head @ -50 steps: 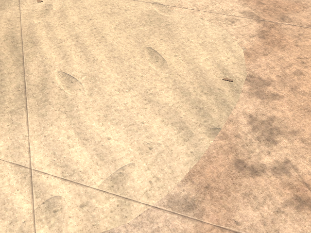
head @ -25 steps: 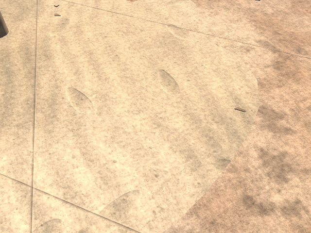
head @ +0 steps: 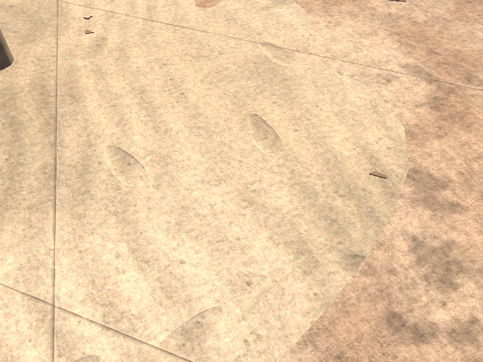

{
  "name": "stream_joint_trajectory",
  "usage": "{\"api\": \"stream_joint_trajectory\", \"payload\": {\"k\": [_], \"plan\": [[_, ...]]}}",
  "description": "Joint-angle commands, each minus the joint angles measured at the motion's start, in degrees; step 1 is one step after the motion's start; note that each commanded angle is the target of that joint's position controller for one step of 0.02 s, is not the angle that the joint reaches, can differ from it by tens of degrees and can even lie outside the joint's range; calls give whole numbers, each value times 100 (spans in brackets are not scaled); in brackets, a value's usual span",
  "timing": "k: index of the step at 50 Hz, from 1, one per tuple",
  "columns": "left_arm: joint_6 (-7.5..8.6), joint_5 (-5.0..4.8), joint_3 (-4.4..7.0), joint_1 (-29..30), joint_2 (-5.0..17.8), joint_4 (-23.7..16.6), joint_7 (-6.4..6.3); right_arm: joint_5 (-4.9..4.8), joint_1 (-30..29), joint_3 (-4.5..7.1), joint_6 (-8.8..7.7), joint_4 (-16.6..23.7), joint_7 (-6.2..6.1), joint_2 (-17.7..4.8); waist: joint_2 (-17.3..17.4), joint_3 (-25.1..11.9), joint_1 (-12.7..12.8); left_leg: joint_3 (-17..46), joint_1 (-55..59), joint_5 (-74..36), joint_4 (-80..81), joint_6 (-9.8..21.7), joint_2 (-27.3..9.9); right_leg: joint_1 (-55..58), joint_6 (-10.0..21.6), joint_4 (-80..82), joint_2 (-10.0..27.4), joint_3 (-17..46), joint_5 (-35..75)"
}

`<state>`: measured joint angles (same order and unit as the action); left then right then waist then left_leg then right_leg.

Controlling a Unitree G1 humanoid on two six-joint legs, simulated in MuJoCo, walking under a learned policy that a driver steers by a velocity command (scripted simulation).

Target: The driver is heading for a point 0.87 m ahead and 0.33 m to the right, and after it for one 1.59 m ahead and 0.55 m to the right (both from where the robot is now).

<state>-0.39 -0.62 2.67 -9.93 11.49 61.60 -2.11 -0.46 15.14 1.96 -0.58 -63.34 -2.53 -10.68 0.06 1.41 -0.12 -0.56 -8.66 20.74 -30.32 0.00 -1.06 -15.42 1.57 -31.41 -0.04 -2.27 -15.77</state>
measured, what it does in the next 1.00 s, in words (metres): walks ahead: left foot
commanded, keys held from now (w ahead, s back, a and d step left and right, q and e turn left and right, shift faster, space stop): w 0.44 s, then w+e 0.56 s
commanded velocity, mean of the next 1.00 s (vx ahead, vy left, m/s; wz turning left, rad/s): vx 0.42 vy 0.00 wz -0.21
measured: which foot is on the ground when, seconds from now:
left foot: down 0.00-0.24, up 0.26-0.64, down 0.66-1.00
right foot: down 0.00-0.68, up 0.70-1.00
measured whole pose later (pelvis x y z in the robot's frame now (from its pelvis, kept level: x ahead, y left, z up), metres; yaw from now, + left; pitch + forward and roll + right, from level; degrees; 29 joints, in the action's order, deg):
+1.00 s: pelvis +0.43 +0.02 +0.01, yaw -15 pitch +0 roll +3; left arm 2.0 -1.3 5.4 -9.2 15.2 49.6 -0.4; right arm 0.9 17.6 4.5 -6.2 -57.8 -0.7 -14.4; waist -1.5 0.1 -2.8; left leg -12.5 -2.7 11.7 -14.2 1.4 0.8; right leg -41.9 2.2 -54.2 7.7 3.5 -2.4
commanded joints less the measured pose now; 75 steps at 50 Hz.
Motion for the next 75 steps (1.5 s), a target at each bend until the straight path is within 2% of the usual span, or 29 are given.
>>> {"api": "stream_joint_trajectory", "payload": {"k": [1,7,9,11,12,13,16,19,23,29,32,33,34,35,36,38,43,50,56,58,60,61,62,63,64,65,67,71,75], "plan": [[117,-61,131,-97,623,-152,-17,-79,395,128,-90,151,-45,-624,84,661,-24,323,-1149,2055,757,538,-188,-243,362,490,136,304,-2360],[642,-133,53,296,220,-457,220,-171,1069,272,-449,88,80,-1058,1120,846,-160,2493,-60,1617,1562,1392,-1606,-1558,359,-944,-60,-144,-781],[728,-145,80,-50,316,-369,282,-164,791,249,-490,211,121,-941,931,734,116,2197,-121,255,1153,1246,-1567,-1046,489,-524,-3,-83,-575],[755,-159,274,-1561,773,122,290,-152,-160,202,-524,641,158,-834,71,338,870,741,-1537,-1536,-522,607,-570,1184,842,558,305,808,-176],[738,-131,502,-2529,1526,382,311,-112,-293,146,-635,882,150,-541,-1596,-78,1100,-267,-3024,-1304,-2905,77,310,2788,1443,1365,1401,2952,278],[750,-17,302,-2484,1050,332,346,-92,-309,149,-714,926,175,-579,-1454,-234,894,338,-3869,856,-4053,140,330,3062,1641,1753,2117,4098,1038],[729,18,43,-1472,547,-4,356,-234,-332,192,-709,912,281,-570,-158,306,298,441,-4348,-132,-4469,488,-434,2360,1249,1757,1792,2348,1639],[598,59,-70,-1500,404,-21,276,-138,-422,254,-575,959,316,-490,-355,374,157,112,-3759,-811,-3538,343,-615,1733,918,2101,1270,1262,2103],[559,91,-45,-1534,736,-132,107,-75,-1600,125,-524,1455,329,-248,-322,683,311,-224,-3081,-1900,-1450,88,-358,834,891,2524,964,705,2073],[549,-76,112,-1792,922,-92,52,-142,-2177,177,-595,1822,448,-689,-486,700,165,43,-2446,-2214,33,213,-120,1579,821,2311,1403,989,2296],[456,19,161,-1538,968,-232,89,-158,-733,443,-632,1496,384,-1222,-699,-398,-645,-178,-327,-1688,41,502,259,1584,530,436,1113,784,4463],[443,86,93,-1382,808,-412,121,-89,353,549,-623,1293,322,-1542,-543,-1211,-1096,542,1492,-1499,-220,798,-469,445,334,-1131,816,664,3418],[512,29,-123,-2193,-102,-521,157,74,1001,657,-602,1149,328,-2080,1048,-2453,-705,3196,3596,-137,312,1640,-2129,-1601,-32,-3457,-152,408,86],[619,-163,-62,-2114,196,-470,178,94,882,499,-603,1187,356,-1566,1433,-2649,-735,4603,3349,620,1401,1699,-2358,-2163,47,-4450,-179,1144,-1645],[649,-293,85,-1507,693,-685,159,27,262,381,-625,1247,352,-1185,1111,-1486,-606,3687,2404,870,1536,1334,-2183,-2674,135,-4788,140,1048,-1303],[596,-169,161,-1042,708,-808,73,35,-593,263,-659,1305,375,-797,393,-501,-228,2097,504,-146,1826,991,-1802,-2266,211,-4370,661,814,-378],[215,-129,257,-1058,406,-1020,44,111,-775,309,-725,1081,331,-848,516,26,235,487,-697,-937,2482,1039,-1504,-1907,197,-3664,994,801,203],[291,-49,249,206,452,-1496,276,117,-243,395,-638,1026,109,-1207,167,281,-69,-614,74,-1624,2525,953,-1457,-2551,30,-1768,874,503,1841],[288,-72,172,1096,493,-2030,510,-40,268,498,-422,989,113,-1460,200,516,-354,-1053,1198,-2207,1981,810,-1737,-2607,260,-738,668,-64,1007],[272,-76,264,813,700,-2102,539,-83,126,546,-347,1069,116,-1618,414,197,-87,-1248,1355,-4182,1175,683,-1737,-1895,473,-651,289,-418,407],[273,-122,596,-804,1274,-1722,477,-110,-43,512,-260,1166,119,-1599,300,-736,793,-1568,745,-5381,-1133,363,-1358,445,849,-157,-379,-663,674],[223,-120,819,-1625,1958,-1563,343,68,38,384,-311,1345,119,-1268,-629,-1272,969,-1589,-905,-3056,-3138,29,-1064,2158,1256,-1,660,1078,662],[296,-105,828,-1283,2386,-1737,355,101,275,186,-542,1715,173,-596,-1711,-1899,289,-526,-3170,1194,-4970,-263,250,3596,2360,1166,1876,4639,-575],[374,-29,646,-1482,1836,-1798,413,-150,-400,265,-789,1814,249,-1109,-829,-2042,711,509,-3796,1084,-5300,-74,69,3710,2176,1714,1993,4886,-515],[440,5,554,-1356,1494,-1746,418,-290,-700,279,-883,1908,283,-1166,-658,-1385,655,453,-4166,613,-5097,108,-168,3306,1920,1570,1825,3971,31],[475,-27,486,-941,1278,-1826,415,-175,-677,272,-908,1821,244,-1122,-125,-947,382,480,-3867,141,-4567,169,-454,2413,1699,1489,1547,3167,665],[483,32,368,-277,949,-2049,366,0,-516,369,-773,1726,213,-1228,-179,-654,-24,531,-2984,-309,-3796,124,-745,1155,1498,1666,1176,2352,1417],[534,-30,433,-516,1244,-2039,218,123,-875,337,-560,1931,198,-997,-70,-363,-66,365,-2888,-1006,-2599,-220,-588,524,1529,1945,950,1848,2147],[484,-56,437,-812,1260,-1989,121,84,-1717,247,-596,2186,253,-823,-397,-116,236,290,-2617,-2418,-739,-290,-208,287,1207,1897,590,1506,1559]]}}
